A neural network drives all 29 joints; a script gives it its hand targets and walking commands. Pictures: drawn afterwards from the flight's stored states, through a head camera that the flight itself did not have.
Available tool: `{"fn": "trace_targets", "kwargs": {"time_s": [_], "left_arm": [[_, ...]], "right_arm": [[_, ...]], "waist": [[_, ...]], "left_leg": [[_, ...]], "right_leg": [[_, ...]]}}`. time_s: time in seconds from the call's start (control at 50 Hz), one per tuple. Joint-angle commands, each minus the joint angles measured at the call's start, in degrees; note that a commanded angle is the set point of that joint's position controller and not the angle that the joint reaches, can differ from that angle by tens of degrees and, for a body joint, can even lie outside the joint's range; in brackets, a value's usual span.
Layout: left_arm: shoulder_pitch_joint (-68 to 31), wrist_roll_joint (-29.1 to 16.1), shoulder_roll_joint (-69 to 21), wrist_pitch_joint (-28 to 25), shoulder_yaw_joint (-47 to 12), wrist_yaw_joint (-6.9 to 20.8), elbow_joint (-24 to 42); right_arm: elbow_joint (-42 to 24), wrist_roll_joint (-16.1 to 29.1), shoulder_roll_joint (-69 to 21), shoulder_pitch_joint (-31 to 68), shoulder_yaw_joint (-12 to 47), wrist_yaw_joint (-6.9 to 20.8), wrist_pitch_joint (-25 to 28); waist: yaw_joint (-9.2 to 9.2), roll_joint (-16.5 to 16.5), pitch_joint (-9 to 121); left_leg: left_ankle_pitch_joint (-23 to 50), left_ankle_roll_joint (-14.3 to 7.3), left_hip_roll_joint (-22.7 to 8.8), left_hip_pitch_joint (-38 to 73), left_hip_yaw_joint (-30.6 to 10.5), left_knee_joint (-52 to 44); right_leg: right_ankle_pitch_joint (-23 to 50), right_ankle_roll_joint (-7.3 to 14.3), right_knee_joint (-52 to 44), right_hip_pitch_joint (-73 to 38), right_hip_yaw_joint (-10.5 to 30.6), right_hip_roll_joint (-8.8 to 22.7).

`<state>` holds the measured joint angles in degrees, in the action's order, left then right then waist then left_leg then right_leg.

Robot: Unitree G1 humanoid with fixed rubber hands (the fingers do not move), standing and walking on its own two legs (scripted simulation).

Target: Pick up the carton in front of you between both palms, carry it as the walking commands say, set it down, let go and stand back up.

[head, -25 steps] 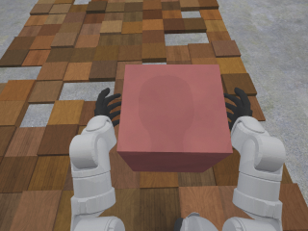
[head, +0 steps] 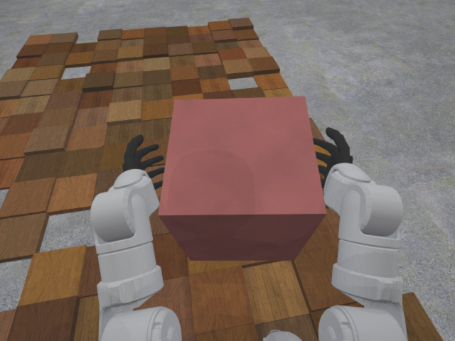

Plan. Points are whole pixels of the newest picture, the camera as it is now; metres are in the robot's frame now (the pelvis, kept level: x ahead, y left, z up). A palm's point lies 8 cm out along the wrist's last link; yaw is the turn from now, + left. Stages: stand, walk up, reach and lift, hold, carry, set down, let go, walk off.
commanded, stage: carry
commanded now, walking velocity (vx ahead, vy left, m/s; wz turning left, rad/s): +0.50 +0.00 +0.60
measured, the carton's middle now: (240, 188) +0.37 -0.04 +0.08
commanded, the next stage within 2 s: none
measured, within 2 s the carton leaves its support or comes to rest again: neither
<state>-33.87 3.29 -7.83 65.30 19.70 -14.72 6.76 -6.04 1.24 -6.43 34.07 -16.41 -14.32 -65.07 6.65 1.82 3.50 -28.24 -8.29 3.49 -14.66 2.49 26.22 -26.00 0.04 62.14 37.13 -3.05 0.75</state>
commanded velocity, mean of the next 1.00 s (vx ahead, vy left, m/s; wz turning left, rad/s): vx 0.50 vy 0.00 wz -0.12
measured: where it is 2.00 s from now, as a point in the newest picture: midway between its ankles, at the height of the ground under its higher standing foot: (202, 152)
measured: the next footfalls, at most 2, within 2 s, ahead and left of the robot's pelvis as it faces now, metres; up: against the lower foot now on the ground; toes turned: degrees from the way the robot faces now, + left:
right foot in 0.16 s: +0.28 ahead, -0.11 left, +0.02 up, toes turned +0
left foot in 0.50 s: +0.44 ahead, +0.12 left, +0.02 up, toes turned +21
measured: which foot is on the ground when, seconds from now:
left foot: down 0.00-0.20, up 0.22-0.48, down 0.50-0.92, up 0.94-1.00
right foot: up 0.00-0.14, down 0.16-0.52, up 0.54-0.88, down 0.90-1.00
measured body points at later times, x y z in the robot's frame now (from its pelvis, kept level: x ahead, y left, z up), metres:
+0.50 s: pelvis +0.33 +0.01 +0.02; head +0.38 +0.01 +0.46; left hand +0.60 +0.26 +0.11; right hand +0.71 -0.03 +0.10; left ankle +0.39 +0.11 -0.71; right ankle +0.25 -0.12 -0.71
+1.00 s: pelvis +0.68 +0.06 +0.00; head +0.70 +0.05 +0.45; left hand +1.00 +0.26 +0.10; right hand +1.05 -0.05 +0.10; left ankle +0.50 +0.16 -0.62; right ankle +0.77 +0.02 -0.71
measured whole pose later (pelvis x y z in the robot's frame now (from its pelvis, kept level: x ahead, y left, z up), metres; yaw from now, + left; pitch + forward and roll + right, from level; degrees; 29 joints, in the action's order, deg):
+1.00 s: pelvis +0.68 +0.06 +0.00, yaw +6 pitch +3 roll -1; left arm -31.0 2.0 -7.9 62.9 17.0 -11.1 1.0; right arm -1.6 -3.9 -7.2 30.7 -18.3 -13.0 -61.6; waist -4.1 2.1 0.7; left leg -27.2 3.4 -2.0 -19.3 1.0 70.2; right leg -6.4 8.8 37.3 29.8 -4.0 -5.9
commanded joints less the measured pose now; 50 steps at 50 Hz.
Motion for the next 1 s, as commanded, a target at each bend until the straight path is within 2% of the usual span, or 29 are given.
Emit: {"fn": "trace_targets", "kwargs": {"time_s": [0.0, 0.06, 0.08, 0.1, 0.12, 0.14, 0.16, 0.18, 0.2, 0.24, 0.28, 0.3, 0.36, 0.42, 0.44, 0.46, 0.48, 0.52, 0.56, 0.68, 0.76, 0.8, 0.82, 0.84, 0.86, 0.88, 0.9, 0.94, 0.98], "left_arm": [[-29.6, -3.9, -36.6, -2.6, -27.9, 1.1, -3.1], [-31.0, -4.4, -42.4, -3.9, -30.4, 2.5, -4.3], [-30.2, -5.1, -43.9, -4.6, -31.4, 3.1, -5.2], [-29.9, -5.6, -44.9, -5.3, -32.7, 3.5, -4.9], [-28.5, -6.3, -46.6, -6.0, -33.4, 3.9, -5.5], [-29.2, -6.5, -46.5, -6.6, -34.6, 4.3, -5.6], [-28.0, -7.2, -47.8, -7.1, -36.4, 4.6, -5.9], [-28.8, -8.2, -50.1, -8.0, -38.8, 4.9, -4.4], [-28.7, -10.3, -51.3, -8.6, -40.9, 5.4, -1.3], [-32.1, -14.4, -52.9, -10.3, -44.8, 6.6, 3.0], [-31.3, -15.3, -51.8, -11.8, -45.7, 7.1, 5.8], [-28.5, -14.8, -50.6, -11.9, -45.5, 7.1, 5.3], [-24.7, -14.9, -46.4, -12.4, -46.0, 6.3, 8.6], [-21.3, -13.7, -43.2, -11.8, -45.2, 5.7, 9.2], [-20.3, -12.9, -41.0, -11.5, -44.3, 5.1, 8.7], [-22.4, -12.5, -39.2, -10.9, -43.8, 4.6, 10.7], [-22.6, -12.3, -38.4, -10.1, -43.2, 4.0, 11.7], [-23.2, -13.4, -36.3, -8.8, -41.9, 3.1, 12.4], [-22.1, -11.8, -34.0, -7.7, -38.2, 2.4, 10.6], [-23.0, -8.2, -30.0, -5.1, -32.6, 1.2, 8.7], [-23.0, -6.2, -30.6, -2.9, -31.2, 1.7, 3.8], [-24.0, -7.0, -31.6, -2.3, -31.2, 2.3, 2.4], [-25.0, -7.4, -32.3, -2.2, -31.5, 2.5, 1.6], [-24.5, -8.0, -33.0, -2.0, -31.5, 2.7, -0.1], [-25.7, -8.8, -33.8, -2.1, -32.0, 2.8, -0.9], [-26.1, -9.5, -34.4, -1.9, -32.9, 3.0, -3.4], [-26.6, -10.3, -37.0, -2.0, -33.8, 3.6, -4.0], [-33.2, -14.1, -44.4, -4.1, -39.0, 5.0, 0.6], [-36.3, -15.3, -50.3, -6.3, -41.1, 6.6, 2.1]], "right_arm": [[1.0, 13.2, -45.3, 35.2, 34.7, 4.4, 2.8], [3.1, 12.2, -49.6, 33.8, 35.0, 6.0, 4.1], [2.9, 11.5, -50.2, 33.9, 35.3, 6.4, 4.5], [3.2, 10.8, -50.3, 32.6, 35.2, 6.5, 4.9], [2.2, 10.0, -49.7, 34.1, 35.6, 6.4, 5.5], [2.7, 8.0, -50.8, 33.0, 35.5, 6.1, 5.6], [2.1, 6.9, -49.4, 32.6, 35.1, 5.7, 5.9], [1.5, 6.5, -49.9, 31.5, 34.4, 5.5, 6.6], [1.9, 5.2, -50.3, 28.2, 33.6, 5.2, 7.2], [2.3, 1.7, -49.0, 23.0, 31.3, 4.5, 8.6], [1.2, -1.3, -47.7, 19.7, 31.3, 3.9, 9.6], [0.9, -1.8, -46.8, 18.7, 31.7, 3.7, 10.0], [-2.8, 0.6, -44.3, 18.3, 33.5, 3.5, 10.8], [-5.3, 3.5, -42.9, 17.6, 35.8, 3.2, 10.6], [-6.2, 4.6, -42.4, 18.4, 36.7, 2.9, 10.4], [-7.0, 4.9, -40.3, 19.1, 36.6, 2.7, 10.1], [-7.2, 5.8, -38.9, 20.0, 36.9, 2.4, 9.8], [-10.1, 7.1, -37.9, 20.8, 37.3, 1.8, 8.7], [-11.6, 9.9, -37.9, 24.9, 38.9, 2.1, 7.6], [-10.8, 11.8, -35.9, 26.7, 37.4, 1.9, 5.4], [-3.0, 9.1, -37.1, 24.1, 34.9, 2.3, 3.6], [-2.3, 8.4, -38.0, 25.9, 34.1, 2.3, 3.1], [-1.1, 7.8, -38.5, 25.9, 33.6, 2.1, 2.9], [0.5, 6.5, -38.4, 25.7, 32.5, 1.9, 2.6], [0.1, 5.0, -39.1, 26.7, 31.8, 1.7, 2.5], [3.8, 2.6, -38.7, 23.5, 29.8, 1.3, 1.9], [4.7, 1.2, -39.9, 23.5, 29.2, 1.0, 2.0], [3.7, 1.1, -45.7, 25.8, 28.9, 1.6, 3.6], [1.5, 2.8, -50.6, 29.8, 30.8, 3.2, 5.9]], "waist": [[-2.19, 5.6, 18.2], [-4.97, 9.3, 20.9], [-7.73, 8.2, 24.3], [-10.26, 5.7, 27.6], [-13.18, 2.9, 30.0], [-12.05, -11.8, 31.0], [-11.13, -13.9, 30.0], [-11.1, -8.3, 27.8], [-10.21, -2.9, 24.4], [-8.04, -4.3, 22.6], [-9.33, -10.1, 21.0], [-9.42, -9.8, 20.6], [-9.45, -12.0, 21.0], [-5.01, -10.8, 24.6], [-3.3, -9.2, 26.0], [-0.93, 2.9, 27.3], [-2.15, 11.9, 27.9], [-0.79, 1.5, 24.8], [-1.56, -2.9, 22.2], [-2.37, 4.1, 18.5], [-3.47, 6.6, 14.4], [-6.35, 8.0, 15.5], [-9.48, 8.1, 17.9], [-12.58, 2.9, 19.8], [-12.91, -11.8, 21.3], [-12.11, -18.0, 22.1], [-11.27, -12.2, 24.1], [-10.16, -4.3, 24.9], [-7.13, -3.2, 23.9]], "left_leg": [[35.6, -3.7, -13.1, 19.2, -16.8, -7.8], [55.3, -0.2, -11.8, 12.4, -10.1, -3.1], [62.4, 2.0, -10.6, 11.7, -5.7, 5.3], [59.5, 4.7, -8.7, 7.0, -2.6, 13.6], [46.1, 6.6, -7.0, -3.8, -2.0, 22.6], [6.4, 8.2, 0.0, -18.8, -2.1, 37.7], [-0.8, 6.0, 0.7, -27.5, -4.5, 48.4], [1.3, 5.1, -2.7, -28.9, -5.5, 53.5], [2.9, 5.8, -4.9, -28.1, -6.2, 50.3], [4.2, 6.7, -6.6, -25.6, -4.7, 38.7], [2.4, 6.8, -5.3, -25.8, -1.0, 30.3], [2.3, 6.9, -5.0, -23.0, -0.2, 23.2], [13.1, 6.2, -0.3, -12.1, 6.2, 7.7], [21.0, 4.4, 3.7, 6.1, 11.1, -1.3], [19.8, 1.1, 0.2, 17.3, 6.0, -0.3], [17.5, -4.2, -10.7, 29.9, -11.7, -1.8], [26.5, -8.9, -21.2, 37.1, -30.2, -3.4], [43.2, -10.7, -22.1, 36.4, -27.3, -0.7], [39.7, -7.7, -21.9, 30.6, -21.3, -2.1], [36.3, -2.9, -19.9, 23.8, -8.5, -5.2], [49.0, 3.3, -14.6, 18.9, 3.9, -1.9], [60.0, 6.0, -14.4, 18.0, 8.4, 6.9], [60.2, 7.8, -12.9, 15.1, 10.7, 15.0], [48.9, 9.8, -10.8, 5.8, 10.4, 27.2], [18.0, 12.1, -4.7, -12.0, 9.0, 42.1], [-4.1, 12.7, 0.1, -24.2, 4.2, 53.6], [-1.9, 11.3, -1.8, -28.0, -2.2, 54.8], [1.3, 9.8, -6.2, -25.0, -5.5, 46.2], [-1.1, 9.7, -6.2, -16.3, -4.2, 33.0]], "right_leg": [[13.8, -0.8, -22.9, 0.1, -2.9, -1.1], [17.6, 0.0, -29.3, -19.7, -9.6, -5.1], [18.2, 0.5, -32.3, -28.0, -11.4, -6.0], [17.5, 1.2, -34.8, -38.9, -10.5, -4.6], [15.8, 3.1, -34.7, -52.0, -3.0, 1.4], [19.5, 8.8, -37.1, -60.4, 23.6, 19.5], [22.8, 13.6, -39.3, -59.3, 34.3, 23.0], [27.9, 14.9, -38.2, -55.0, 31.2, 21.0], [30.2, 13.5, -39.1, -49.9, 24.9, 20.2], [29.0, 10.1, -41.5, -45.5, 16.2, 18.9], [29.7, 10.4, -42.8, -44.6, 11.1, 18.2], [29.5, 9.6, -43.8, -43.0, 8.1, 17.8], [35.0, 4.7, -40.6, -40.2, -2.4, 15.0], [43.9, 0.8, -27.0, -36.7, -8.9, 12.1], [38.7, -0.6, -21.3, -27.0, -8.9, 10.5], [17.7, -2.1, -8.6, -10.3, -7.7, 6.6], [-4.5, -3.1, 4.3, 3.9, -3.3, 0.5], [-4.6, 0.5, 11.6, 10.1, 1.6, 1.0], [-0.5, 0.4, 9.4, 11.6, 4.6, 3.2], [8.5, 2.4, -11.3, 6.7, 0.7, 2.6], [23.2, 4.2, -28.8, -4.7, -5.9, -1.8], [25.6, 5.6, -31.0, -13.4, -9.8, -5.5], [26.7, 6.7, -31.5, -21.3, -9.8, -7.4], [26.5, 8.9, -33.1, -32.5, -4.1, -6.1], [35.8, 13.5, -31.8, -45.2, 15.6, 5.0], [43.6, 18.4, -35.1, -51.8, 32.5, 12.4], [42.5, 20.0, -35.8, -54.2, 35.8, 12.9], [39.3, 18.9, -37.3, -46.2, 31.8, 12.4], [33.3, 16.1, -38.9, -33.5, 25.5, 8.7]]}}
